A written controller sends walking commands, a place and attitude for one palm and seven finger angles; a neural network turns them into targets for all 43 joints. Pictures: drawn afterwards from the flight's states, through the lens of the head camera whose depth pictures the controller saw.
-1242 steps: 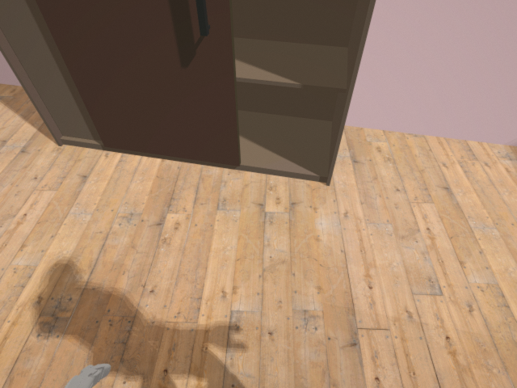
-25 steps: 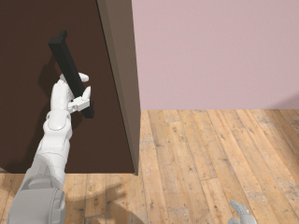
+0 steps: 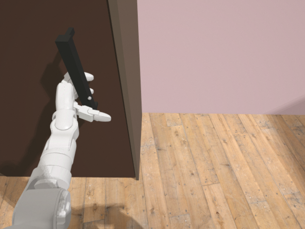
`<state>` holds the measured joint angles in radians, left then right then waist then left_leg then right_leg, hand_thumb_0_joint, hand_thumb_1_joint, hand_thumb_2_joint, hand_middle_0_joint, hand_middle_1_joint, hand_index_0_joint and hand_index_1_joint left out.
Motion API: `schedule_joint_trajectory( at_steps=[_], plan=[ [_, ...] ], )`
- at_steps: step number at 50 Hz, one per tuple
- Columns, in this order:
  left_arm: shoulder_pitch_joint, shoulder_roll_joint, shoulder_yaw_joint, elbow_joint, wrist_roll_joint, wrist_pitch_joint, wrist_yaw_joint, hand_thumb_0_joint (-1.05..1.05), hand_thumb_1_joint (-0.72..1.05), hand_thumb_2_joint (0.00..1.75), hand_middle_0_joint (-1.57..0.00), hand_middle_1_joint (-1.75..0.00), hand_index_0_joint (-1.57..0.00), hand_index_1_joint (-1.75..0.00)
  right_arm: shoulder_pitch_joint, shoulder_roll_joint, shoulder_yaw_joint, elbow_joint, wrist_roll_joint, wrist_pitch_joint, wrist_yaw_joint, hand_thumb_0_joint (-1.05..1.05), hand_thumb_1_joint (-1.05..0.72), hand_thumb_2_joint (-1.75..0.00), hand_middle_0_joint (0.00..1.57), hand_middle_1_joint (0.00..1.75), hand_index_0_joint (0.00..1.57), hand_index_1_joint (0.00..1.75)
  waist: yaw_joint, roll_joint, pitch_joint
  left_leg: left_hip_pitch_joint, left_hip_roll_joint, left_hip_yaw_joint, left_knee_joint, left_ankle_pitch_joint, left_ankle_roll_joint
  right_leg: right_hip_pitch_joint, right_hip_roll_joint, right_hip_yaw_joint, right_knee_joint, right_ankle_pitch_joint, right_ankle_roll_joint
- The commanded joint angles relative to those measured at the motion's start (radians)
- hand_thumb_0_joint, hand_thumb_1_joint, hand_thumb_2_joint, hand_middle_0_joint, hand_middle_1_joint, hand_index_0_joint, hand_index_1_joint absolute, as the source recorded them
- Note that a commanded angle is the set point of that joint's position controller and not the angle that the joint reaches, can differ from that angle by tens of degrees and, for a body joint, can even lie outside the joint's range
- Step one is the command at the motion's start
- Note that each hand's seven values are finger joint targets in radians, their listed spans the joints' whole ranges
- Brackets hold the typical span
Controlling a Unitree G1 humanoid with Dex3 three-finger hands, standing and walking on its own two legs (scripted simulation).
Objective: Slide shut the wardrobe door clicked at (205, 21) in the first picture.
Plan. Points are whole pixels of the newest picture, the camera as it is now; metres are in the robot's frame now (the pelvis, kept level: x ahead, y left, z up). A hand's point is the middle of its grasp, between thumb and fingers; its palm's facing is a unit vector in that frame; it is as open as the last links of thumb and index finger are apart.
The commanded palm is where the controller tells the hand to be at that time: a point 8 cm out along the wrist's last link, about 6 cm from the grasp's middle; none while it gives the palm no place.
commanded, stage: loosen the grip on the handle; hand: left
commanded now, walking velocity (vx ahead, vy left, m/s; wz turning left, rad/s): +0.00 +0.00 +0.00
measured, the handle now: (83, 80) +0.47 +0.19 +0.13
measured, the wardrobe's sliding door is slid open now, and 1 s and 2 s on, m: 0.00 0.00 0.00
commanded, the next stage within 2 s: slip the hand off the handle in 0.04 s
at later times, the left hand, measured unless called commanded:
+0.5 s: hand (84, 98) +0.43 +0.19 +0.10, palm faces +0.20 -0.96 -0.19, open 13.5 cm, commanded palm +0.39 +0.27 +0.11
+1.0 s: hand (59, 112) +0.40 +0.26 +0.08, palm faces +0.21 -0.96 -0.16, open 14.7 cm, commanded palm +0.34 +0.30 +0.11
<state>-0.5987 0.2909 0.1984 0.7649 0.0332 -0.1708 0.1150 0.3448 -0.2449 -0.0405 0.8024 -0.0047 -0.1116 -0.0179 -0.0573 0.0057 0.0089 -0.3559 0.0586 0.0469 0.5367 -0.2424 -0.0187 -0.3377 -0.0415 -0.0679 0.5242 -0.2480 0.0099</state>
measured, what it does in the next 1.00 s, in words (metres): stands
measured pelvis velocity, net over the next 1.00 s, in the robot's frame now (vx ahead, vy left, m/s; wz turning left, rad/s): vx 0.02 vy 0.01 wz -0.01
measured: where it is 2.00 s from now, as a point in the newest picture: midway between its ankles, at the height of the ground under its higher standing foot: outside the picture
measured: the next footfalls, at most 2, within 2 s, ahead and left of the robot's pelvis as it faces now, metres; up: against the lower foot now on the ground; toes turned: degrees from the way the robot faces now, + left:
none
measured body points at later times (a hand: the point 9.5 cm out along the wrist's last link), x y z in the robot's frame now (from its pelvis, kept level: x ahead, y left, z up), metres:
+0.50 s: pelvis +0.00 +0.00 +0.00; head +0.03 +0.00 +0.45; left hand +0.41 +0.24 +0.11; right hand +0.08 -0.26 -0.12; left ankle +0.02 +0.13 -0.73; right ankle +0.01 -0.13 -0.73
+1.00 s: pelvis +0.02 +0.01 +0.00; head +0.05 +0.01 +0.44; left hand +0.38 +0.31 +0.09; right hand +0.10 -0.26 -0.11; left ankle +0.02 +0.13 -0.73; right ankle +0.01 -0.13 -0.73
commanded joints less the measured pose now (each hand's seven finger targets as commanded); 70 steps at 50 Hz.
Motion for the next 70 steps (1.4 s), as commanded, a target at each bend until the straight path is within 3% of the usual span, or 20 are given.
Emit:
schedule_joint_trajectory(
  at_steps=[1,3,6,9,10,14,17,19,21,25,28,33,36,40,48,51,53,60,63,70],
  plan=[
    [-0.452,0.174,0.024,-0.180,-0.024,-0.022,0.024,0.00,-0.55,0.20,-0.25,-1.15,-0.25,-1.15,0.006,-0.146,-0.039,-0.102,0.010,-0.039,-0.016,0.00,-0.90,-0.90,0.20,0.30,0.20,0.30,-0.007,-0.002,-0.293,0.132,-0.065,-0.025,-0.074,0.085,0.045,0.080,0.063,0.012,-0.088,0.103,-0.019],
    [-0.447,0.207,0.055,-0.168,-0.025,-0.022,0.028,0.00,-0.55,0.20,-0.25,-1.15,-0.25,-1.15,0.004,-0.149,-0.037,-0.097,0.007,-0.037,-0.020,0.00,-0.90,-0.90,0.20,0.30,0.20,0.30,0.000,-0.022,-0.291,0.125,-0.065,-0.024,-0.073,0.099,0.046,0.090,0.065,0.014,-0.089,0.116,-0.018],
    [-0.452,0.171,0.025,-0.163,-0.024,-0.027,0.030,0.00,-0.55,0.20,-0.25,-1.15,-0.25,-1.15,-0.008,-0.141,-0.029,-0.102,0.008,-0.037,-0.021,0.00,-0.90,-0.90,0.20,0.30,0.20,0.30,-0.006,-0.029,-0.270,0.117,-0.064,-0.024,-0.074,0.090,0.046,0.079,0.061,0.010,-0.089,0.109,-0.014],
    [-0.502,0.253,0.077,-0.144,-0.006,-0.039,0.037,0.00,-0.55,0.20,-0.25,-1.15,-0.25,-1.15,-0.012,-0.143,-0.023,-0.097,0.004,-0.028,-0.030,0.00,-0.90,-0.90,0.20,0.30,0.20,0.30,-0.005,-0.016,-0.259,0.108,-0.066,-0.025,-0.077,0.073,0.048,0.075,0.059,0.016,-0.093,0.092,-0.013],
    [-0.468,0.285,0.111,-0.121,-0.006,-0.042,0.037,0.00,-0.55,0.20,-0.25,-1.15,-0.25,-1.15,-0.015,-0.142,-0.021,-0.100,0.004,-0.026,-0.032,0.00,-0.90,-0.90,0.20,0.30,0.20,0.30,0.013,-0.031,-0.251,0.090,-0.067,-0.023,-0.080,0.060,0.049,0.087,0.058,0.020,-0.096,0.080,-0.014],
    [-0.462,0.301,0.119,-0.134,-0.005,-0.062,0.023,0.00,-0.55,0.20,-0.25,-1.15,-0.25,-1.15,-0.034,-0.133,-0.015,-0.115,0.004,-0.016,-0.040,0.00,-0.90,-0.90,0.20,0.30,0.20,0.30,0.023,0.009,-0.273,0.100,-0.070,-0.017,-0.080,0.069,0.047,0.108,0.055,0.024,-0.095,0.094,-0.017],
    [-0.464,0.326,0.138,-0.115,-0.018,-0.063,0.009,0.00,-0.55,0.20,-0.25,-1.15,-0.25,-1.15,-0.042,-0.138,-0.009,-0.120,0.006,-0.010,-0.047,0.00,-0.90,-0.90,0.20,0.30,0.20,0.30,0.020,-0.023,-0.261,0.084,-0.068,-0.017,-0.082,0.050,0.049,0.114,0.051,0.027,-0.101,0.081,-0.013],
    [-0.445,0.393,0.196,-0.120,-0.023,-0.069,0.004,0.00,-0.55,0.20,-0.25,-1.15,-0.25,-1.15,-0.043,-0.140,-0.010,-0.122,0.005,-0.003,-0.055,0.00,-0.90,-0.90,0.20,0.30,0.20,0.30,0.038,-0.028,-0.292,0.081,-0.068,-0.012,-0.080,0.066,0.050,0.148,0.049,0.034,-0.098,0.102,-0.012],
    [-0.418,0.379,0.186,-0.101,-0.028,-0.065,-0.008,0.00,-0.55,0.20,-0.25,-1.15,-0.25,-1.15,-0.050,-0.134,-0.005,-0.126,0.008,0.002,-0.059,0.00,-0.90,-0.90,0.20,0.30,0.20,0.30,0.036,-0.028,-0.267,0.070,-0.070,-0.009,-0.080,0.069,0.050,0.147,0.047,0.033,-0.097,0.116,-0.012],
    [-0.366,0.477,0.268,-0.139,-0.037,-0.074,-0.022,0.00,-0.55,0.20,-0.25,-1.15,-0.25,-1.15,-0.052,-0.140,-0.008,-0.133,0.008,0.012,-0.067,0.00,-0.90,-0.90,0.20,0.30,0.20,0.30,0.061,-0.024,-0.310,0.065,-0.070,0.002,-0.066,0.109,0.052,0.196,0.042,0.046,-0.076,0.182,-0.010],
    [-0.344,0.489,0.271,-0.153,-0.034,-0.079,-0.047,0.00,-0.55,0.20,-0.25,-1.15,-0.25,-1.15,-0.051,-0.145,-0.011,-0.135,0.008,0.016,-0.070,0.00,-0.90,-0.90,0.20,0.30,0.20,0.30,0.047,-0.004,-0.310,0.065,-0.069,0.007,-0.051,0.132,0.054,0.187,0.046,0.045,-0.062,0.220,-0.009],
    [-0.427,0.431,0.165,-0.175,-0.046,-0.109,-0.149,0.00,-0.55,0.20,-0.25,-1.15,-0.25,-1.15,-0.024,-0.160,-0.020,-0.128,0.018,0.006,-0.069,0.00,-0.90,-0.90,0.20,0.30,0.20,0.30,-0.017,0.045,-0.297,0.094,-0.065,-0.001,-0.032,0.099,0.058,0.107,0.057,0.045,-0.065,0.177,-0.010],
    [-0.431,0.401,0.131,-0.156,-0.096,-0.117,-0.223,0.00,-0.55,0.20,-0.25,-1.15,-0.25,-1.15,-0.007,-0.175,-0.027,-0.113,0.032,-0.008,-0.069,0.00,-0.90,-0.90,0.20,0.30,0.20,0.30,-0.029,0.062,-0.288,0.117,-0.059,-0.020,-0.019,0.090,0.056,0.058,0.062,0.041,-0.065,0.153,-0.014],
    [-0.287,0.319,0.097,-0.186,-0.156,-0.090,-0.278,0.00,-0.55,0.20,-0.25,-1.15,-0.25,-1.15,-0.007,-0.177,-0.038,-0.126,0.047,-0.022,-0.060,0.00,-0.90,-0.90,0.20,0.30,0.20,0.30,0.002,0.041,-0.321,0.131,-0.060,-0.034,-0.007,0.129,0.050,0.062,0.065,0.026,-0.043,0.176,-0.019],
    [-0.084,0.441,0.257,-0.445,-0.122,-0.071,-0.173,0.00,-0.55,0.20,-0.25,-1.15,-0.25,-1.15,-0.055,-0.167,-0.027,-0.185,0.029,-0.038,-0.042,0.00,-0.90,-0.90,0.20,0.30,0.20,0.30,0.080,0.084,-0.341,0.113,-0.058,-0.044,-0.007,0.242,0.040,0.123,0.071,0.009,0.009,0.234,-0.022],
    [0.031,0.374,0.228,-0.620,-0.118,-0.090,-0.144,0.00,-0.55,0.20,-0.25,-1.15,-0.25,-1.15,-0.081,-0.148,-0.026,-0.209,0.019,-0.057,-0.033,0.00,-0.90,-0.90,0.20,0.30,0.20,0.30,0.090,0.144,-0.388,0.190,-0.042,-0.045,-0.001,0.396,0.030,0.140,0.076,0.003,0.017,0.297,-0.020],
    [0.122,0.389,0.254,-0.682,-0.121,-0.086,-0.142,0.00,-0.55,0.20,-0.25,-1.15,-0.25,-1.15,-0.088,-0.147,-0.026,-0.209,0.013,-0.065,-0.035,0.00,-0.90,-0.90,0.20,0.30,0.20,0.30,0.098,0.137,-0.395,0.204,-0.033,-0.043,0.008,0.468,0.029,0.163,0.081,0.004,0.019,0.335,-0.018],
    [0.272,0.235,0.144,-0.725,-0.182,0.055,-0.211,0.00,-0.55,0.20,-0.25,-1.15,-0.25,-1.15,-0.165,-0.138,-0.008,-0.218,0.041,-0.084,-0.061,0.00,-0.90,-0.90,0.20,0.30,0.20,0.30,0.077,0.077,-0.217,0.164,-0.038,-0.033,-0.043,0.282,0.026,0.129,0.077,-0.015,-0.035,0.240,-0.018],
    [0.227,0.197,0.095,-0.770,-0.190,0.085,-0.228,0.00,-0.55,0.20,-0.25,-1.15,-0.25,-1.15,-0.185,-0.137,0.002,-0.220,0.045,-0.097,-0.079,0.00,-0.90,-0.90,0.20,0.30,0.20,0.30,0.054,0.057,-0.175,0.167,-0.041,-0.040,-0.054,0.187,0.030,0.098,0.076,-0.015,-0.059,0.170,-0.016],
    [0.278,0.245,0.150,-0.846,-0.178,0.032,-0.207,0.00,-0.55,0.20,-0.25,-1.15,-0.25,-1.15,-0.215,-0.124,0.014,-0.212,0.025,-0.132,-0.094,0.00,-0.90,-0.90,0.20,0.30,0.20,0.30,0.085,0.035,-0.231,0.190,-0.055,-0.044,-0.060,0.167,0.032,0.142,0.066,-0.010,-0.062,0.158,-0.013]
  ],
)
